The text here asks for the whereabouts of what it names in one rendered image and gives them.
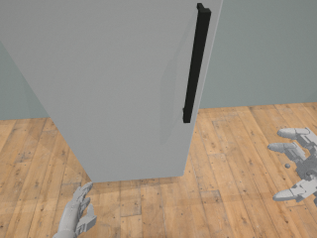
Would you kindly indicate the left robot hand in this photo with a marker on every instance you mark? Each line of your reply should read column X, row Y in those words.
column 71, row 217

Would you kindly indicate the handle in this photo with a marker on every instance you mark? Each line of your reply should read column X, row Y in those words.
column 200, row 36

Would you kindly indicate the fridge door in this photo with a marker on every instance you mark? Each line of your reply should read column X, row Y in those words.
column 113, row 76

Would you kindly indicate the right robot hand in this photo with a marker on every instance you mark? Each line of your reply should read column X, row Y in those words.
column 308, row 140

